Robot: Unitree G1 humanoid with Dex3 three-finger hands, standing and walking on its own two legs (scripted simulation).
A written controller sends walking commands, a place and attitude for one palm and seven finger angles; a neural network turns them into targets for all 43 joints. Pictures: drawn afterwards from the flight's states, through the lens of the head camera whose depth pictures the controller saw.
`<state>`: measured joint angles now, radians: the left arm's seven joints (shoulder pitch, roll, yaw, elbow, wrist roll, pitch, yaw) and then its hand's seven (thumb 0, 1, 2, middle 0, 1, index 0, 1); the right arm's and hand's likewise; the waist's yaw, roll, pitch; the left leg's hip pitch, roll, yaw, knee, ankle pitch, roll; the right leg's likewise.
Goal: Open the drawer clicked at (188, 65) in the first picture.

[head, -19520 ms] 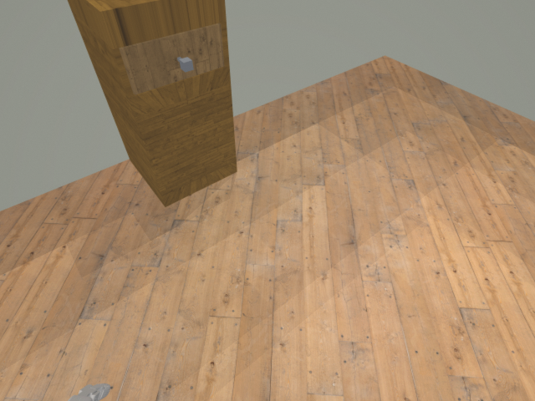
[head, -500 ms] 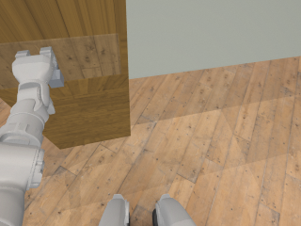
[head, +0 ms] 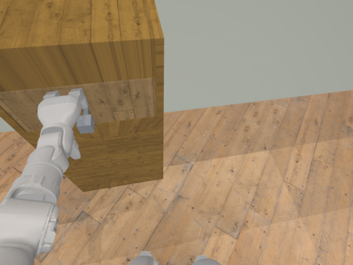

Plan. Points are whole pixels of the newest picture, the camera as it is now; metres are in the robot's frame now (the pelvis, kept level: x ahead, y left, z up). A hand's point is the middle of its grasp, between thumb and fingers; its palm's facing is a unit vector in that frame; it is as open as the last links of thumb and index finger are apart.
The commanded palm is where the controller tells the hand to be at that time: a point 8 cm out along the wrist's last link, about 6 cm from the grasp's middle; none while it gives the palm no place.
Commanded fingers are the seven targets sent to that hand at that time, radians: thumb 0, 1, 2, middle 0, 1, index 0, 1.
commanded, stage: lift the fingers back up to retry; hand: left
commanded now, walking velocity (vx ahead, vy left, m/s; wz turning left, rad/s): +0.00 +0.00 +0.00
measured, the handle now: (86, 118) +0.49 +0.23 -0.03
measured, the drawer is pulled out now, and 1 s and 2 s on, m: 0.00 0.00 0.00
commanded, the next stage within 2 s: re-aim the fingers above the handle in 0.12 s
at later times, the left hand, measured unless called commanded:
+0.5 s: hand (70, 117) +0.46 +0.24 +0.03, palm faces -0.04 -0.04 -1.00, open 13.5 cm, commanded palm +0.44 +0.23 +0.09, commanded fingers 0.00 -0.50 0.30 -0.30 -1.20 -0.30 -1.20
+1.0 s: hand (69, 117) +0.45 +0.24 +0.04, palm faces -0.02 -0.03 -1.00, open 13.8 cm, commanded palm +0.44 +0.24 +0.09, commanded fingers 0.00 -0.50 0.30 -0.30 -1.20 -0.30 -1.20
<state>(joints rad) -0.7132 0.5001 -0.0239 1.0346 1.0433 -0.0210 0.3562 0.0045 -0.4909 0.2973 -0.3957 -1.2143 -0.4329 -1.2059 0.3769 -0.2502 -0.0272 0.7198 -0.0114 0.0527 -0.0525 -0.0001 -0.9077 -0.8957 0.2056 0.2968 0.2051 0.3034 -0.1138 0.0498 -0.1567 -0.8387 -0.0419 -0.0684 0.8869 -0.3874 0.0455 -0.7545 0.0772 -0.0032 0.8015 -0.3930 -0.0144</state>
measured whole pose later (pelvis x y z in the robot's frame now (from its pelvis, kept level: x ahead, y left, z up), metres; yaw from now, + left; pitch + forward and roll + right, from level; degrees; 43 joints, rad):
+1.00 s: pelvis +0.01 -0.01 +0.01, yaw -1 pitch +17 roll -2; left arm -0.67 0.48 -0.02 0.99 1.06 -0.03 0.36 0.00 -0.49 0.30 -0.32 -1.20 -0.32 -1.20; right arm 0.34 -0.25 -0.05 0.70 0.01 0.11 -0.04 0.00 -0.91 -0.90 0.20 0.30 0.20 0.30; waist -0.08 0.05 -0.16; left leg -0.73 -0.04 -0.04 0.81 -0.37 0.04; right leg -0.67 0.07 0.03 0.76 -0.38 -0.02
